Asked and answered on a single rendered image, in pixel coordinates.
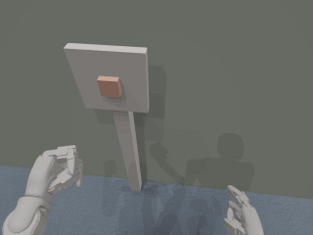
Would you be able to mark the button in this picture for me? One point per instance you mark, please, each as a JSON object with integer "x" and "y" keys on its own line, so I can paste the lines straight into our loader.
{"x": 109, "y": 86}

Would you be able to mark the robot left forearm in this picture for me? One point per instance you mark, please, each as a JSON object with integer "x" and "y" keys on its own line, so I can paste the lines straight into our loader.
{"x": 28, "y": 218}

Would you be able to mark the left robot hand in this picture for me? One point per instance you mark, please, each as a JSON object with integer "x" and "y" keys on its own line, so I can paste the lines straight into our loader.
{"x": 47, "y": 177}

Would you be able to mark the right robot hand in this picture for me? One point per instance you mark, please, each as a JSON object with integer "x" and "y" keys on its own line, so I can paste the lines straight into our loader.
{"x": 247, "y": 221}

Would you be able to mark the panel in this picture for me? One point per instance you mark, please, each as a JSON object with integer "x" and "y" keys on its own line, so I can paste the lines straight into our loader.
{"x": 89, "y": 61}

